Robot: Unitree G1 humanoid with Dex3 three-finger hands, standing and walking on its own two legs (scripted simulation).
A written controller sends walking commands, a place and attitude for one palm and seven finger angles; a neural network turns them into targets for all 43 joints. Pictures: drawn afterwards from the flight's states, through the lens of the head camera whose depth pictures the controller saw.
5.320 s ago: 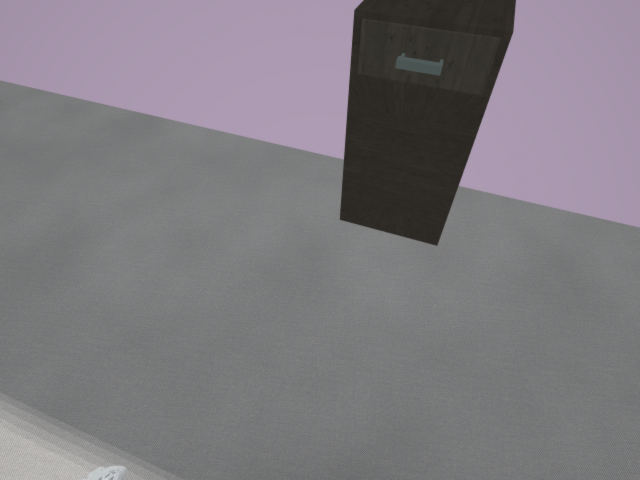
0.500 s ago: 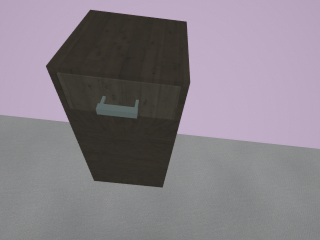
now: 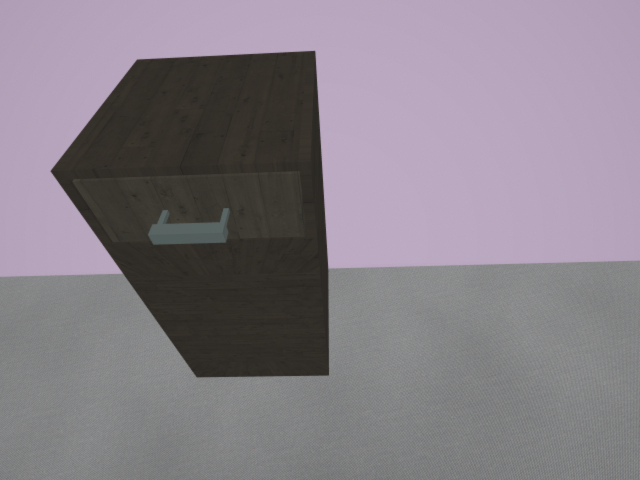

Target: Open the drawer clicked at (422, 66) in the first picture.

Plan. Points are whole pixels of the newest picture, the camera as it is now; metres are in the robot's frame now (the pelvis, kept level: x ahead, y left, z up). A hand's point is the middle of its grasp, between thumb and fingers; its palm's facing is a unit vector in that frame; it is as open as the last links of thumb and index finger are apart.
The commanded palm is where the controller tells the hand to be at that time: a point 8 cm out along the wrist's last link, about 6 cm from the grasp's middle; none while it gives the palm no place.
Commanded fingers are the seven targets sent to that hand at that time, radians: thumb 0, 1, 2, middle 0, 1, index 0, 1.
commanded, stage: come to a stop and stand still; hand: left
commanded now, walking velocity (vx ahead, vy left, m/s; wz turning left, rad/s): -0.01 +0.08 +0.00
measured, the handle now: (192, 223) +0.53 +0.28 -0.01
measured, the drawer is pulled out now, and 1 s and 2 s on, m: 0.00 0.00 0.00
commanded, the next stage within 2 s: look again from close up in 0.60 s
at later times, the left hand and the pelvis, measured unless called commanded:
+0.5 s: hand out of the picture +0.00 +0.20 -0.18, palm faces +0.06 -0.98 -0.17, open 7.4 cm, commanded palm none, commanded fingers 0.00 0.90 0.90 -0.20 -0.30 -0.20 -0.30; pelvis +0.00 +0.03 +0.00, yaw +1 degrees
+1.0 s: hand out of the picture +0.00 +0.21 -0.18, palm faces +0.02 -0.97 -0.24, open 7.4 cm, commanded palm none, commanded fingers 0.00 0.90 0.90 -0.20 -0.30 -0.20 -0.30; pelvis +0.00 +0.03 -0.01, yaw +1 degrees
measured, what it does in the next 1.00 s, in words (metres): steps on the spot: left foot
